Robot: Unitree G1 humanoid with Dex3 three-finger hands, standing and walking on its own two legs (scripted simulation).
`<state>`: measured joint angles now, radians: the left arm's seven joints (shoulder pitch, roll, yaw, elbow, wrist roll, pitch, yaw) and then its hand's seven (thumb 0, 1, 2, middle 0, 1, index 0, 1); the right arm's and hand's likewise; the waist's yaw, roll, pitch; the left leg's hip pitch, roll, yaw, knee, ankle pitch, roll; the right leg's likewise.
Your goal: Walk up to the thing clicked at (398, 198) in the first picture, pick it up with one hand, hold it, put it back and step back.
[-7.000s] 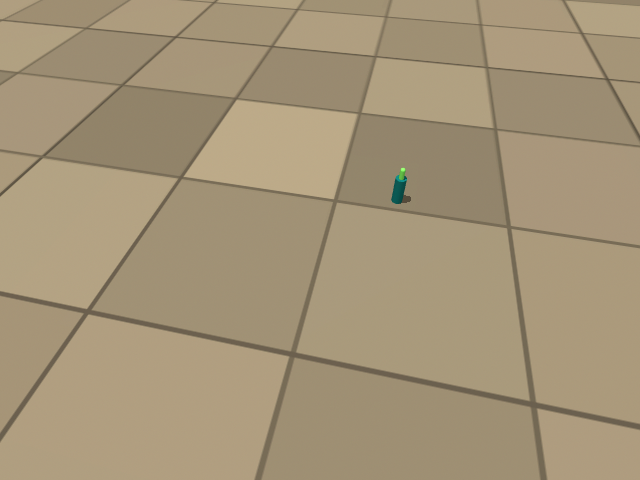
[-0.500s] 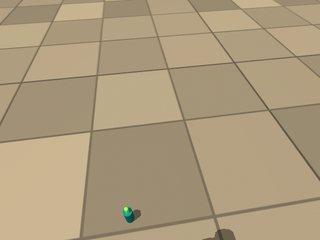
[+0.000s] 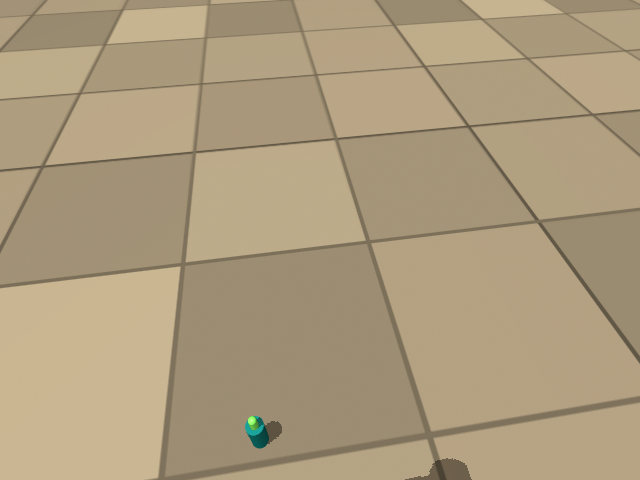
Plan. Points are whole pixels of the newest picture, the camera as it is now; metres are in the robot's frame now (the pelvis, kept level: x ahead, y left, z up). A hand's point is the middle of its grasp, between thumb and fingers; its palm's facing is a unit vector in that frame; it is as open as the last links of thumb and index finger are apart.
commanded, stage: stand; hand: left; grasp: from the side
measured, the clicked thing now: (256, 429) +0.37 +0.21 -0.69
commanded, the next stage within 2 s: go down in 0.84 s
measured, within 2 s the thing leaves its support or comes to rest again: neither
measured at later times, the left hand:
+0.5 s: hand out of the picture +0.08 +0.25 -0.16, palm faces -0.03 -0.94 -0.34, open 7.4 cm
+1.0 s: hand out of the picture +0.09 +0.25 -0.15, palm faces +0.01 -0.94 -0.34, open 7.5 cm
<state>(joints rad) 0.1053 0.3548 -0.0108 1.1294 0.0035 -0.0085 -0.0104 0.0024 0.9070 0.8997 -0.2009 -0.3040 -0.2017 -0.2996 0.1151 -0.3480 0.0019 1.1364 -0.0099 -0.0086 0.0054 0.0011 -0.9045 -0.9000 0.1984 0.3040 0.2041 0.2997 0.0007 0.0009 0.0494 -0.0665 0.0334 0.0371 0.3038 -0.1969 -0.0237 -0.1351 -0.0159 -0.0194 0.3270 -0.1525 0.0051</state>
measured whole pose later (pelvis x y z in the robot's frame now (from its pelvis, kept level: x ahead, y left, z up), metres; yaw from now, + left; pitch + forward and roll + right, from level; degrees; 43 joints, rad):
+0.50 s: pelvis +0.00 +0.00 +0.00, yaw +0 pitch -2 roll +0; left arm 0.11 0.35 -0.01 1.13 0.00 -0.01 -0.01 0.00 0.91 0.90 -0.20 -0.30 -0.20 -0.30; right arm 0.11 -0.35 0.00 1.13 -0.01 -0.01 0.00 0.00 -0.90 -0.90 0.20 0.30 0.20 0.30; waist 0.00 0.00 0.05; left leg -0.06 0.03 0.04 0.30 -0.20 -0.02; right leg -0.13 -0.02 -0.02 0.33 -0.16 0.01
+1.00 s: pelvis +0.00 +0.00 +0.00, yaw +1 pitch -1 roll +0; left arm 0.11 0.34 0.01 1.08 -0.01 -0.01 0.00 0.00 0.88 0.89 -0.20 -0.30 -0.20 -0.30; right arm 0.15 -0.34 0.01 1.05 0.02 -0.01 -0.02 0.00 -0.92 -0.91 0.20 0.30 0.20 0.30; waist 0.00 0.00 0.05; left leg -0.11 0.03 0.03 0.34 -0.22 -0.02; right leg -0.17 -0.02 -0.03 0.36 -0.17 0.01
